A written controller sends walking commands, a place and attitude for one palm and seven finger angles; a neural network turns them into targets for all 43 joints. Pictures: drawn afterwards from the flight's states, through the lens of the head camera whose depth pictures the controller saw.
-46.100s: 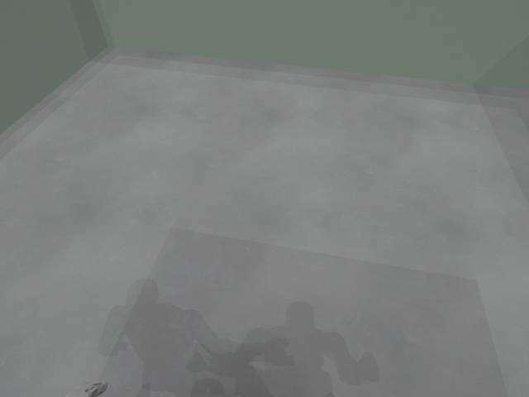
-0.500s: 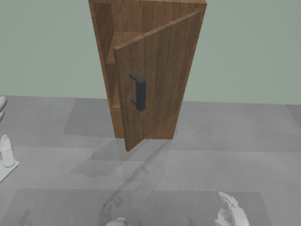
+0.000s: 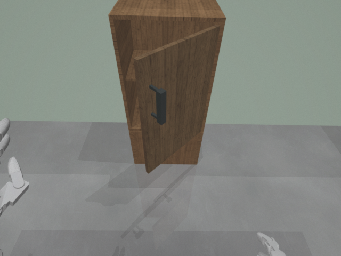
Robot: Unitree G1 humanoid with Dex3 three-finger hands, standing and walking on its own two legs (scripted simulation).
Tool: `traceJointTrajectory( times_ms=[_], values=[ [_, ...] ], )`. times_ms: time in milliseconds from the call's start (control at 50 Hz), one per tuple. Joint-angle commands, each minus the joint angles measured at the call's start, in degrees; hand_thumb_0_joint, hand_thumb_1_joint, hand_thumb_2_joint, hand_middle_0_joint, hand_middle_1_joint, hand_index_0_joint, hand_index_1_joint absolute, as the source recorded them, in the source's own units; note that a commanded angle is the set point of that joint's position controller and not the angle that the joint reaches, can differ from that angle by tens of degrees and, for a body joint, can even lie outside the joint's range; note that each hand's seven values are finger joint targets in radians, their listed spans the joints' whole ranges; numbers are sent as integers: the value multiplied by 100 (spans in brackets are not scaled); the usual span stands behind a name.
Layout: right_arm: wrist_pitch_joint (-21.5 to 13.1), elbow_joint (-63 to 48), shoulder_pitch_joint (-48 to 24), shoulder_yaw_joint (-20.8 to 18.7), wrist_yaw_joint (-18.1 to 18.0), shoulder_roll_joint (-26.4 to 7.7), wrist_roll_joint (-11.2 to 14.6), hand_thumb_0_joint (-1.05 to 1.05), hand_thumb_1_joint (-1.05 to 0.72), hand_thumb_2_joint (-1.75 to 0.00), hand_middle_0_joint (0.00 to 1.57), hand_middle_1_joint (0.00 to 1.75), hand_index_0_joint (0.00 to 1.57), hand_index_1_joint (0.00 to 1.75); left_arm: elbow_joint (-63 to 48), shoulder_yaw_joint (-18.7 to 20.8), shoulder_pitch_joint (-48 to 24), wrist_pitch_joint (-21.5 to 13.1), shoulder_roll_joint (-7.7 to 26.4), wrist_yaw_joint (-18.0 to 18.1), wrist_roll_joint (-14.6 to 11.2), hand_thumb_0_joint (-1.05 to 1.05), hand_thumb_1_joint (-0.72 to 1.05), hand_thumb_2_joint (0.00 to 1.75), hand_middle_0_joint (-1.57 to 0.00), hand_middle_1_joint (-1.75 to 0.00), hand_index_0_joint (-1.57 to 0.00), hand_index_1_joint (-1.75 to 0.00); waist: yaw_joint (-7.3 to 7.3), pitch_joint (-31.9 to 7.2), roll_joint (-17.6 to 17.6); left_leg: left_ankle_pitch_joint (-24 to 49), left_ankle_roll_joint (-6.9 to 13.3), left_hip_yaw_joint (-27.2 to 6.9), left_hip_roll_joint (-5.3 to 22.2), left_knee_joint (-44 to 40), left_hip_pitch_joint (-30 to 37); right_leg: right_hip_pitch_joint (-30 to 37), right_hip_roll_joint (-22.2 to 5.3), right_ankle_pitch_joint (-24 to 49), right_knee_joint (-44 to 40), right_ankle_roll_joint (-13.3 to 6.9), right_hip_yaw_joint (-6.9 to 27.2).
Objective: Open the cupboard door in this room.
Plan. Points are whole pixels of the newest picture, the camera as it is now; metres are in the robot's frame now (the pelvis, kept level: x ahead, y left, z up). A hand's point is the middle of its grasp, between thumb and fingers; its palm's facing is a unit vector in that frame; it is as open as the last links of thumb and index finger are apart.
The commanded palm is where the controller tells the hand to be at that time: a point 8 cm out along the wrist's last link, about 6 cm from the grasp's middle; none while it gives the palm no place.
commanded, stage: stop stepping back and stand still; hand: left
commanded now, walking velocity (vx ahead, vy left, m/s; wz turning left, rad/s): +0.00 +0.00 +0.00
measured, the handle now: (157, 104) +0.58 +0.10 +0.03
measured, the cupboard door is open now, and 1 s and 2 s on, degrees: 45 45 45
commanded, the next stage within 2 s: let the arm hang, fingers relaxed in 0.20 s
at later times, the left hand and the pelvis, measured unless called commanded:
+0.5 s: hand out of the picture +0.12 +0.24 -0.11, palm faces +0.04 -0.94 -0.34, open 7.4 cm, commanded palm none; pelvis -0.03 +0.01 -0.01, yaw +1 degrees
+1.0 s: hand out of the picture -0.09 +0.18 -0.17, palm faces +0.07 -0.97 -0.23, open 7.3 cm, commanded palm none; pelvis -0.02 +0.00 +0.00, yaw +2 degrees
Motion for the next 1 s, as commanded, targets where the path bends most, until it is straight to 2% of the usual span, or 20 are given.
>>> traceJointTrajectory(
  times_ms=[0,80,160,180,260,280,300,320,360,400,420,480,520,560,640,660,680,720,860,980],
  values=[
    [-447,-1079,-779,-155,-90,-695,9,0,-90,-90,20,30,20,30,-1374,532,-766,-296,1166,37,48,0,90,90,-20,-30,-20,-30,-127,-111,439,-78,99,-690,574,-1162,424,-375,-301,343,-601,217,332],
    [-494,-1144,-776,-167,-68,-686,-26,0,-90,-90,20,30,20,30,-1588,778,-316,-306,1310,83,60,0,90,90,-20,-30,-20,-30,-85,-231,487,-820,79,-641,498,-1398,89,-12,-281,178,-741,189,313],
    [-443,-1158,-736,-171,-20,-642,-27,0,-90,-90,20,30,20,30,-1450,832,100,-304,1213,88,3,0,90,90,-20,-30,-20,-30,-121,-299,426,-276,-23,-399,362,-1045,228,-140,-362,343,-978,122,438],
    [-438,-1150,-720,-192,-26,-647,-35,0,-90,-90,20,30,20,30,-1356,902,207,-293,1273,89,-19,0,90,90,-20,-30,-20,-30,-113,-327,249,-153,-46,-377,329,-968,300,-165,-386,390,-1054,113,437],
    [-384,-1134,-717,-200,-26,-682,1,0,-90,-90,20,30,20,30,-1249,719,46,-266,1131,57,-55,0,90,90,-20,-30,-20,-30,-160,-282,263,237,-58,-320,337,-860,527,-372,-381,586,-1089,135,433],
    [-739,353,-1086,-390,477,-1282,99,0,-90,-90,20,30,20,30,3061,-1856,-586,404,-67,-665,282,0,90,90,-20,-30,-20,-30,-369,37,330,1680,-55,-536,561,-18,97,-1088,-616,1077,-192,31,-4],
    [-174,482,-559,-483,497,-1470,70,0,-90,-90,20,30,20,30,3281,-1521,-610,966,118,-834,380,0,90,90,-20,-30,-20,-30,-269,-278,289,1994,-5,-562,674,-105,358,-990,-768,1084,-198,-19,341],
    [33,437,-464,-460,467,-1390,30,0,-90,-90,20,30,20,30,3436,-1548,-722,1085,124,-853,397,0,90,90,-20,-30,-20,-30,-223,-415,-1,1789,137,-716,757,-108,212,-905,-620,671,5,-53,235],
    [228,446,-598,-368,434,-1422,-29,0,-90,-90,20,30,20,30,4028,-1604,-1011,1120,209,-874,418,0,90,90,-20,-30,-20,-30,-154,-283,-679,1231,319,-979,744,-231,-167,-678,-545,370,126,-99,279],
    [372,600,-719,-324,449,-1350,-80,0,-90,-90,20,30,20,30,4795,-1681,-1320,1109,312,-878,414,0,90,90,-20,-30,-20,-30,-156,-282,-1145,729,241,-840,519,-100,-91,-714,-818,246,-250,-221,604],
    [454,708,-697,-301,456,-1332,-95,0,-90,-90,20,30,20,30,5190,-1728,-1552,1133,357,-864,402,0,90,90,-20,-30,-20,-30,-224,-201,-1081,573,183,-774,403,-63,33,-858,-928,105,-371,-300,701],
    [667,1010,-634,-188,448,-1090,-141,0,-90,-90,20,30,20,30,6232,-1921,-1837,1237,262,-798,349,0,90,90,-20,-30,-20,-30,-250,122,-178,255,98,-769,350,-341,206,-1016,-903,-395,-581,-306,726],
    [715,1243,-594,-112,418,-945,-150,0,-90,-90,20,30,20,30,6879,-2010,-1670,1273,112,-784,311,0,90,90,-20,-30,-20,-30,-175,230,518,-85,122,-943,466,-840,-44,-681,-711,-362,-458,-180,604],
    [721,1447,-530,-89,377,-868,-128,0,-90,-90,20,30,20,30,7433,-2029,-1408,1260,25,-780,285,0,90,90,-20,-30,-20,-30,-94,119,804,-328,126,-971,466,-1031,-118,-310,-690,-163,-498,-165,588],
    [754,1813,-164,-105,307,-667,-94,0,-90,-90,20,30,20,30,8146,-2029,-1088,1237,-209,-772,256,0,90,90,-20,-30,-20,-30,-113,47,859,-523,94,-899,451,-1062,73,-217,-730,-114,-691,-189,520],
    [764,1908,-76,-109,294,-628,-87,0,-90,-90,20,30,20,30,8273,-2045,-1032,1230,-259,-772,250,0,90,90,-20,-30,-20,-30,-127,90,772,-548,89,-875,443,-1052,116,-262,-740,-150,-751,-199,522],
    [779,1938,33,-135,279,-668,-73,0,-90,-90,20,30,20,30,8349,-2039,-1000,1220,-258,-769,253,0,90,90,-20,-30,-20,-30,-141,150,385,-559,99,-893,454,-1015,196,-339,-723,-252,-824,-200,491],
    [796,2077,204,-157,266,-574,-75,0,-90,-90,20,30,20,30,8507,-2070,-938,1224,-382,-757,246,0,90,90,-20,-30,-20,-30,-179,293,201,-545,103,-836,436,-970,251,-528,-766,-396,-914,-201,484],
    [818,2322,525,-173,239,-331,-74,0,-90,-90,20,30,20,30,8775,-2099,-651,1225,-579,-694,245,0,90,90,-20,-30,-20,-30,-185,534,-151,-421,134,-772,444,-952,272,-690,-765,-469,-917,-200,435],
    [803,2405,555,-147,245,-189,-73,0,-90,-90,20,30,20,30,8779,-2095,-595,1221,-672,-654,244,0,90,90,-20,-30,-20,-30,-154,725,-207,-259,136,-716,428,-965,241,-738,-741,-420,-872,-178,414]
  ],
)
